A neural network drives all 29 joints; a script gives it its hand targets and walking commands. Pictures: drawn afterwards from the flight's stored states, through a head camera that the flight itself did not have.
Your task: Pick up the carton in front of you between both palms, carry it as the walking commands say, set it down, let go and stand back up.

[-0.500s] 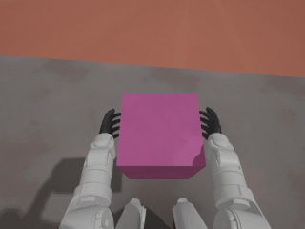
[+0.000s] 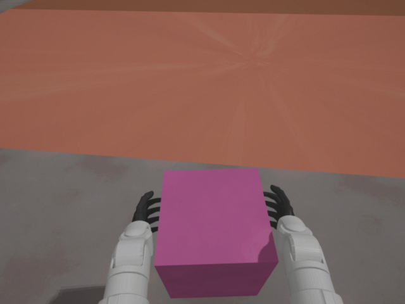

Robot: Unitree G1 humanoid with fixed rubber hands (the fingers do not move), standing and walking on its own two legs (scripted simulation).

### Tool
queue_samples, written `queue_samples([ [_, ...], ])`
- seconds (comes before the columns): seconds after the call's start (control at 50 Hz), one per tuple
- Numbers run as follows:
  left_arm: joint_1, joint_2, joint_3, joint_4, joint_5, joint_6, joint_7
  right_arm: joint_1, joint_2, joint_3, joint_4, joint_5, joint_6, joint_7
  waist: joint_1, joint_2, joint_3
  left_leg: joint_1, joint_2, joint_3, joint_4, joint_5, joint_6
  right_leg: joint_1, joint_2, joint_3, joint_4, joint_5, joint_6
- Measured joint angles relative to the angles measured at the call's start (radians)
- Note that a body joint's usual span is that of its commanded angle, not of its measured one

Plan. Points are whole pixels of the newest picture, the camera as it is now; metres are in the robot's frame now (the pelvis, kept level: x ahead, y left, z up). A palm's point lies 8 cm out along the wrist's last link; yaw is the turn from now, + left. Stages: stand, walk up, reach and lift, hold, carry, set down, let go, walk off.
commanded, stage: reach and lift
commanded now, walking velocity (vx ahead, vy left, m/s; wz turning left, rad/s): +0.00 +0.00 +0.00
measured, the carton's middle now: (212, 236) +0.30 +0.00 -0.06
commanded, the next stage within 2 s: hold in 1.04 s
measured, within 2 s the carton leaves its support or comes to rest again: neither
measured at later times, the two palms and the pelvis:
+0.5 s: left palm (140, 223) +0.28 +0.15 +0.03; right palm (288, 217) +0.29 -0.15 +0.04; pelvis -0.01 +0.00 +0.00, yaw +0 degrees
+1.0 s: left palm (138, 221) +0.28 +0.15 +0.04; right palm (288, 214) +0.29 -0.15 +0.05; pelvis +0.00 +0.00 +0.01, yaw +0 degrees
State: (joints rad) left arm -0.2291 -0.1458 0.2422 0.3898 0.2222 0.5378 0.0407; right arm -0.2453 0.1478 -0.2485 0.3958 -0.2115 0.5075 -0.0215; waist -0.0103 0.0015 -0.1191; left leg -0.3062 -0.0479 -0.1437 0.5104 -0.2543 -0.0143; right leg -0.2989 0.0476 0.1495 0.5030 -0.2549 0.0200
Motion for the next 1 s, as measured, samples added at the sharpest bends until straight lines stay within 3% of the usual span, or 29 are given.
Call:
queue_samples([
  [0.22, -0.060, -0.012, 0.041, 0.026, 0.061, 0.086, -0.025, -0.064, 0.016, -0.050, 0.022, -0.087, 0.088, 0.033, 0.003, -0.002, 0.082, 0.116, 0.000, 0.003, -0.045, 0.028, 0.002, 0.113, -0.007, 0.000, -0.037, 0.023, 0.000],
  [0.52, -0.085, -0.019, 0.051, -0.009, 0.079, 0.099, -0.038, -0.081, 0.021, -0.057, -0.018, -0.091, 0.101, 0.039, 0.006, -0.002, 0.099, 0.145, 0.007, 0.006, -0.074, 0.039, -0.001, 0.139, -0.006, -0.004, -0.064, 0.035, -0.004],
  [1.0, -0.016, -0.002, -0.027, -0.100, 0.053, 0.167, -0.029, -0.013, 0.003, 0.020, -0.106, -0.063, 0.169, 0.030, 0.003, -0.007, 0.105, 0.227, 0.010, 0.007, -0.150, 0.058, 0.004, 0.224, -0.016, -0.009, -0.143, 0.054, -0.004],
])
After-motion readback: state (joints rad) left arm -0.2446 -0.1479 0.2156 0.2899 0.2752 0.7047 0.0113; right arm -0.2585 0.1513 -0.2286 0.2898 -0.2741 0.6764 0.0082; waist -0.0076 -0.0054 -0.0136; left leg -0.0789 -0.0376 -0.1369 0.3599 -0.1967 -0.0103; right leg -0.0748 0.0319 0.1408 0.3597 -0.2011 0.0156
